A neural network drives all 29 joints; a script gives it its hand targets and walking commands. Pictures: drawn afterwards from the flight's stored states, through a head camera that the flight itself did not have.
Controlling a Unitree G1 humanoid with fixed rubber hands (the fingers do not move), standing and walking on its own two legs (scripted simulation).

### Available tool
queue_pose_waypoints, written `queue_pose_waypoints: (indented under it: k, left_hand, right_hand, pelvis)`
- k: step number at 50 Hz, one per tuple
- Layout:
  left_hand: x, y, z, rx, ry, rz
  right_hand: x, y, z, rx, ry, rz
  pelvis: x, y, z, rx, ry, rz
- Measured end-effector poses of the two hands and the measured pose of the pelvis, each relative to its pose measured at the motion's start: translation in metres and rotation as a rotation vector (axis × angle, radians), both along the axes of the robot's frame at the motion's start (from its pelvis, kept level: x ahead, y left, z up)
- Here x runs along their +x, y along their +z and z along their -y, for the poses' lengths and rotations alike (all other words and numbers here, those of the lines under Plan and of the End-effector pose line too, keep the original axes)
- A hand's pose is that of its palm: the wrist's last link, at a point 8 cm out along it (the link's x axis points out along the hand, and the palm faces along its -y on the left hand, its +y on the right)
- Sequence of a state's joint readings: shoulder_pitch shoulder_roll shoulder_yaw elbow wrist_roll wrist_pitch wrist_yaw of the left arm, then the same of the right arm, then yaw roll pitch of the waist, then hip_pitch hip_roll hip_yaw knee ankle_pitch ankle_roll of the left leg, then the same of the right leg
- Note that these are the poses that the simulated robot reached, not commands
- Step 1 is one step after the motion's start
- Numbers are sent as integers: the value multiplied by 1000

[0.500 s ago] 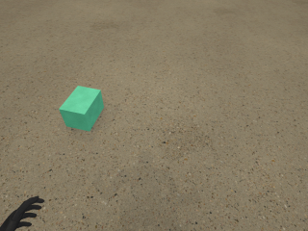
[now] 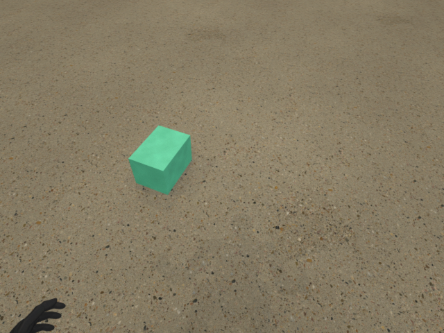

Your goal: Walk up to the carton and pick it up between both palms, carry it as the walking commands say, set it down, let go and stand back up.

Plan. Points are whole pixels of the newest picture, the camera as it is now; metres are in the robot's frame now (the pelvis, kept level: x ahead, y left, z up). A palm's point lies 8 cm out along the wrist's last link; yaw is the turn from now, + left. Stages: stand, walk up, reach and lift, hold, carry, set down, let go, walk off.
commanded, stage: walk up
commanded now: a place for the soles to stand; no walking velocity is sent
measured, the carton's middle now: (163, 159) +1.12 +0.32 -0.65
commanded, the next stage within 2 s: none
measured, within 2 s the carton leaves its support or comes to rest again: neither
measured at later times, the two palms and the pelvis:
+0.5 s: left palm (11, 303) +0.20 +0.37 -0.05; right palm (367, 287) +0.25 -0.29 -0.08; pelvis +0.13 +0.02 -0.01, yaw +7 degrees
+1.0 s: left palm (26, 256) +0.28 +0.37 -0.03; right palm (337, 218) +0.41 -0.27 -0.07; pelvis +0.26 +0.03 +0.01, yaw +11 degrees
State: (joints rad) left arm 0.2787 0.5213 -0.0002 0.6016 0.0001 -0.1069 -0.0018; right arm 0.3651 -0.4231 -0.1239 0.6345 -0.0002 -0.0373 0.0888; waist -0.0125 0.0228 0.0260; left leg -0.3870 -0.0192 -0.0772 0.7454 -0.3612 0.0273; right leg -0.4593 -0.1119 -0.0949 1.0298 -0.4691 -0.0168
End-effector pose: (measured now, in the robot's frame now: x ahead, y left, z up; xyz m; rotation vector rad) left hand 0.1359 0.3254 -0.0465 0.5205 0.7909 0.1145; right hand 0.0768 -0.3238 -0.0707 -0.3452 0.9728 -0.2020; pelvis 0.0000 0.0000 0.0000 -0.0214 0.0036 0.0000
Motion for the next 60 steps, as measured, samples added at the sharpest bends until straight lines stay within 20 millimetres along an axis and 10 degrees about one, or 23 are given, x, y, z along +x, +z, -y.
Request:
queue_pose_waypoints:
  k: [7,20,25,35,47,53,60]
  left_hand:
    - [44,2,18,-23,15,43]
    - [32,12,-5,10,122,-68]
    - [66,-2,-40,35,125,-58]
    - [134,0,-21,-16,147,-4]
    - [129,12,-27,24,222,-92]
    - [166,0,-67,58,217,-85]
    - [226,1,-57,20,225,-5]
  right_hand:
    - [35,-4,11,-4,18,-49]
    - [156,5,-13,45,120,49]
    - [176,-10,-31,15,132,34]
    - [213,-10,-24,-3,148,-50]
    - [313,-3,-42,44,206,38]
    - [338,-17,-60,18,219,20]
    - [366,-16,-58,-1,235,-27]
  pelvis:
    - [38,1,12,7,33,-24]
    - [107,11,4,2,100,13]
    - [132,-7,-18,-2,121,22]
    - [179,-1,-12,10,153,-21]
    - [242,9,-15,22,185,12]
    - [270,-10,-38,20,204,17]
    - [303,-6,-35,29,234,-4]
